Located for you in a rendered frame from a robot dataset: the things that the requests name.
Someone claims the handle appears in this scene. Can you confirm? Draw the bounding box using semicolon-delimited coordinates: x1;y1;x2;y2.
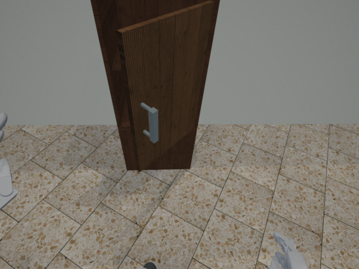
140;103;159;143

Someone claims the cupboard door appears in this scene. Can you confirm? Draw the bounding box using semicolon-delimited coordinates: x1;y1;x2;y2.
116;0;215;172

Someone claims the robot left hand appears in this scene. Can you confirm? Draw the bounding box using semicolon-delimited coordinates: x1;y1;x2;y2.
0;113;18;210

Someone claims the robot right hand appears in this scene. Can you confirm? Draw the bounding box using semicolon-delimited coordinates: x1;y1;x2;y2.
268;231;309;269

